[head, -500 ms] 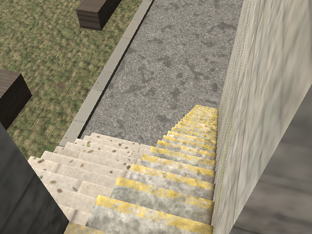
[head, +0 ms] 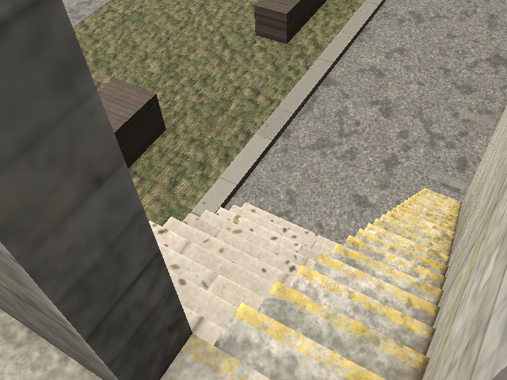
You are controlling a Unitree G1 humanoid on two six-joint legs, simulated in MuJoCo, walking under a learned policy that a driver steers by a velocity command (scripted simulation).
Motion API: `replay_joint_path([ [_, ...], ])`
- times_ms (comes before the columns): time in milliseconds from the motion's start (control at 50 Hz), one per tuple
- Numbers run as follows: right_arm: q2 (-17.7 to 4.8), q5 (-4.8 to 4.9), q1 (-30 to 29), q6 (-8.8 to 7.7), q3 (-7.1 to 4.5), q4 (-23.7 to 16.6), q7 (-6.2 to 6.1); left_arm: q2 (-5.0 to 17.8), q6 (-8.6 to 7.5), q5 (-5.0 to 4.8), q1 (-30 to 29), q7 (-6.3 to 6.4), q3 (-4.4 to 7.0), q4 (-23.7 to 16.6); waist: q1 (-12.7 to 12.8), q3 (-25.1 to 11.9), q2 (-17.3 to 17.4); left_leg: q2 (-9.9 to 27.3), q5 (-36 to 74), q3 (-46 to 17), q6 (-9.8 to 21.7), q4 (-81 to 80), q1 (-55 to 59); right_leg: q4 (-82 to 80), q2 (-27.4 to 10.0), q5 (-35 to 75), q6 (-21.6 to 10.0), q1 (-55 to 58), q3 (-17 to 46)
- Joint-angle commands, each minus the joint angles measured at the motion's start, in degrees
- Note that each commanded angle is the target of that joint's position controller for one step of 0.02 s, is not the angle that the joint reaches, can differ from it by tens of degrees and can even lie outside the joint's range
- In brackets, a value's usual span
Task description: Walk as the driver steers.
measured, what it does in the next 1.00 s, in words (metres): steps on the spot, turning right: left foot, then right foot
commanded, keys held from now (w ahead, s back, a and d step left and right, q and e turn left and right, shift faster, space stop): w+e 1.00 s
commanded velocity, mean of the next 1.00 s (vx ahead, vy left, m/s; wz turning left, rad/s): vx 0.11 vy -0.02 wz -0.43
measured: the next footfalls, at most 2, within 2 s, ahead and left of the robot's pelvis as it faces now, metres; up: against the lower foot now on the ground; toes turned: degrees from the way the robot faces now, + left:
left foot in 0.08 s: +0.04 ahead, +0.16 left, +0.00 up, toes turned +1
right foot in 0.54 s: -0.05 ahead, -0.08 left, +0.00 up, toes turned -18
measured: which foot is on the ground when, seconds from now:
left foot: up 0.00-0.06, down 0.08-0.54, up 0.56-0.92, down 0.94-1.00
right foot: down 0.00-0.08, up 0.10-0.52, down 0.54-0.96, up 0.98-1.00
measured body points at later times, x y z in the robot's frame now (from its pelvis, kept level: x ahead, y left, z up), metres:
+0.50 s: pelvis -0.02 +0.04 -0.02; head -0.01 +0.01 +0.43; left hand +0.14 +0.25 -0.13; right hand +0.06 -0.24 -0.13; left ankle +0.00 +0.16 -0.75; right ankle -0.10 -0.06 -0.72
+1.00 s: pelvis -0.02 +0.01 -0.02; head +0.01 -0.01 +0.43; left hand +0.26 +0.17 -0.12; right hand -0.08 -0.28 -0.13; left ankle +0.00 +0.12 -0.75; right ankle -0.10 -0.06 -0.72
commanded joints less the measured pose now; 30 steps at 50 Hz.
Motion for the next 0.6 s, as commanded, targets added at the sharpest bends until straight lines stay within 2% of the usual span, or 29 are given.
replay_joint_path([
  [20,-3.9,1.33,-0.8,0.18,-0.50,-2.5,0.85,9.3,0.78,1.32,-0.6,-0.89,2.84,-1.7,0.9,-3.6,-10.6,-2.0,2.7,2.3,3.2,-8.2,-0.7,-3.4,-14.1,34.3,-12.3,6.3,11.4],
  [40,-3.0,4.24,0.6,0.78,-2.52,-3.1,-0.44,7.8,4.66,-7.14,2.1,-1.46,0.42,0.3,0.5,-0.4,-18.3,-3.1,4.3,0.6,5.7,-16.6,-0.3,7.6,-7.5,43.1,-6.0,14.3,7.6],
  [60,-4.0,3.59,4.2,0.07,-2.47,-1.7,-0.55,6.7,5.72,-8.48,1.9,-1.70,0.09,1.5,-1.5,-2.1,-15.5,-3.5,18.7,1.9,6.1,-25.8,6.1,11.3,-6.4,45.0,-3.1,10.6,6.1],
  [80,-5.9,2.43,8.5,-0.55,-3.53,-0.8,-0.70,5.9,6.48,-6.85,1.4,-1.15,-0.33,1.4,-3.6,-5.4,-12.2,-0.4,30.8,-0.8,7.4,-27.0,21.6,14.1,-6.3,34.6,-0.5,0.3,7.6],
  [100,-7.7,2.47,14.1,-1.82,-3.99,1.3,-0.63,1.0,6.89,-4.32,-1.5,-0.73,-1.98,-0.6,-6.8,-8.8,2.0,13.3,61.3,-12.3,9.7,-21.1,36.9,27.0,-1.7,-9.9,1.5,-15.2,5.0],
  [120,-6.1,2.50,7.5,-1.30,-2.83,0.8,-0.63,-1.8,7.40,-4.31,1.4,0.62,-2.59,-0.3,-4.5,-11.3,10.0,17.2,70.2,-8.3,15.5,-14.1,32.5,38.4,0.9,-24.1,2.5,-17.5,9.6],
  [140,-5.3,2.89,4.4,-0.82,-2.69,-0.1,-0.21,2.3,8.09,-5.20,-1.5,1.00,-1.74,-1.8,-5.5,-10.6,11.2,16.7,71.6,-7.4,18.0,-14.1,29.8,47.0,2.1,-23.7,2.2,-22.1,10.6],
  [160,-6.0,2.15,2.1,-0.53,-2.85,-0.3,-0.24,5.3,8.93,-5.40,-4.4,1.16,-0.71,-3.1,-5.5,-7.6,10.4,15.2,64.5,-6.2,17.5,-15.9,26.0,52.5,3.1,-22.1,1.7,-24.4,12.2],
  [180,-5.3,1.70,-1.2,-0.35,-2.62,-0.7,-0.39,6.1,9.86,-4.75,-4.2,1.29,-0.19,-3.0,-4.2,-4.3,9.8,14.2,55.5,-5.1,16.6,-17.4,21.1,55.0,3.8,-20.0,1.7,-24.7,14.1],
  [200,-4.7,0.85,-4.8,0.08,-2.34,-1.2,-0.95,5.4,10.67,-4.22,-2.3,1.70,-0.11,-2.1,-3.5,-0.2,10.8,13.7,47.1,-2.4,16.0,-19.9,14.7,55.8,4.4,-18.2,2.4,-22.7,15.2],
  [220,-4.9,1.22,-5.7,0.39,-2.54,-0.5,-2.01,4.9,11.18,-3.83,-0.7,1.59,0.09,-1.9,-2.4,0.8,11.3,14.6,40.0,-2.4,16.7,-20.8,12.1,56.8,4.7,-15.9,2.7,-21.9,13.8],
  [240,-4.3,0.93,-5.9,0.41,-1.99,-0.5,-2.78,5.6,11.14,-3.92,-1.0,1.43,0.37,-1.9,-2.4,1.8,10.3,14.4,34.9,-2.5,16.6,-21.2,9.6,57.8,5.1,-14.5,3.1,-20.1,13.1],
  [260,-4.1,1.34,-7.4,0.28,-2.05,-1.1,-3.22,5.6,11.16,-3.71,-2.3,1.09,0.33,-2.3,-2.4,2.3,9.3,15.3,31.3,-2.4,17.0,-22.1,7.3,56.9,5.4,-12.6,3.4,-18.8,12.7],
  [280,-3.9,1.41,-8.3,0.14,-2.15,-1.6,-3.11,3.9,11.12,-3.55,-1.9,0.36,-0.28,-2.7,-2.3,3.7,10.4,15.5,29.3,-2.3,17.1,-21.9,6.3,56.3,5.9,-11.5,3.8,-18.2,12.1],
  [300,-4.9,2.47,-8.4,-0.18,-2.33,-2.2,-3.49,3.1,11.42,-3.63,-3.2,-0.35,-0.58,-3.1,-2.4,3.3,9.5,16.5,24.8,-3.4,17.0,-21.6,6.6,52.7,5.7,-11.9,3.9,-17.7,13.6],
  [320,-8.5,5.27,-4.6,-1.95,-3.82,-3.0,-1.51,3.1,9.94,-4.84,-1.7,-2.55,-0.92,-4.2,-2.8,-2.2,11.3,17.9,-25.1,-10.0,15.1,-29.5,10.0,48.9,4.9,-10.9,2.4,-21.5,11.5],
  [340,-5.6,-1.40,-6.8,-3.25,-2.96,-4.2,-1.84,3.6,9.84,0.84,-5.4,-2.04,-0.81,-4.4,-4.3,2.1,8.8,18.4,-24.4,-14.5,15.3,-31.8,11.8,46.2,4.0,-4.3,2.1,-25.7,13.5],
  [360,-5.3,-1.80,-6.2,-4.25,-3.13,-3.9,-2.09,2.2,9.91,1.31,-6.4,-1.87,-1.15,-5.2,-4.4,2.4,6.4,19.8,-21.7,-14.2,15.3,-32.0,14.1,40.9,3.5,-3.9,1.6,-26.1,13.7],
  [380,-0.3,-0.28,-6.2,-7.75,-1.94,-5.3,-0.89,-3.2,4.94,3.74,2.8,-4.56,-3.89,-1.1,-2.5,5.3,1.4,24.4,-22.5,-19.3,16.7,-36.2,6.0,43.2,2.7,-6.5,1.9,-24.0,16.2],
  [400,-2.5,0.82,-8.6,-9.58,-2.65,-6.3,-0.67,-2.9,2.94,3.31,-0.1,-5.58,-3.60,-2.6,-2.1,3.8,0.6,22.3,-18.0,-13.7,16.6,-34.6,5.8,37.8,2.0,-8.9,0.7,-19.9,15.9],
  [420,-4.1,1.32,-11.0,-10.81,-3.21,-7.5,-1.21,-1.1,1.61,3.21,-0.8,-6.22,-3.33,-2.4,-2.8,-0.6,4.5,19.4,-15.6,-9.0,15.7,-34.0,6.6,34.4,2.8,-11.0,1.0,-15.3,12.6],
  [440,-5.7,1.58,-10.8,-11.30,-3.86,-7.9,-1.72,0.3,0.90,2.57,-2.0,-6.52,-2.75,-2.3,-4.1,-1.3,5.5,18.1,-15.0,-6.5,16.0,-33.0,8.7,32.0,3.6,-12.7,1.0,-14.6,10.6],
  [480,-6.9,1.47,-6.4,-10.43,-4.54,-6.5,-2.51,-0.5,0.00,2.10,-5.8,-5.81,-3.43,-4.1,-6.6,-2.1,2.4,18.2,-11.9,-4.8,17.6,-30.0,13.4,24.7,3.2,-14.3,0.9,-14.7,9.3],
  [500,-7.0,1.77,-5.9,-9.92,-4.52,-5.6,-2.90,-1.9,-0.98,1.83,-5.7,-5.10,-3.64,-4.6,-5.7,-2.3,-0.1,17.8,-9.3,-3.7,17.3,-27.3,14.0,17.5,3.0,-11.6,0.2,-12.3,9.4],
  [520,-8.5,3.72,-10.4,-9.39,-5.00,-4.8,-4.32,0.4,-2.41,-2.23,-6.6,-5.53,-2.95,-6.7,-3.0,-1.3,-3.0,13.7,26.4,2.1,17.3,-15.9,20.6,-4.1,4.7,5.3,-0.4,-11.9,8.7],
  [540,-4.8,2.42,-2.5,-9.44,-4.22,-2.6,-3.93,4.8,-3.50,-2.80,-4.7,-4.81,-1.51,-5.2,-6.3,-8.1,-2.9,10.4,25.9,5.9,13.5,-8.9,20.1,-5.8,6.0,23.8,-1.4,-2.6,10.4],
  [560,1.5,1.02,0.4,-10.46,-2.60,-7.0,-4.14,17.9,-4.39,-0.81,-0.6,-3.07,1.61,-7.5,-9.0,-16.3,-16.5,0.7,-14.3,11.9,4.9,8.9,6.6,9.4,-11.9,80.3,-14.3,12.9,31.5],
  [580,-2.3,2.18,-4.0,-11.75,-3.09,-9.6,-3.85,17.0,-5.93,1.60,4.2,-3.40,2.48,-6.9,-3.6,-8.4,-10.4,-4.2,-22.9,1.0,0.7,9.5,-13.0,11.4,-17.5,84.6,-21.5,17.1,38.9],
  [600,-4.7,2.43,-11.6,-10.70,-3.94,-10.3,-3.36,14.9,-5.74,2.25,8.5,-2.99,2.91,-2.9,0.4,-6.0,-6.5,-2.1,-20.2,-2.0,1.1,13.8,-19.0,9.9,-13.6,65.9,-19.4,19.4,32.5],
])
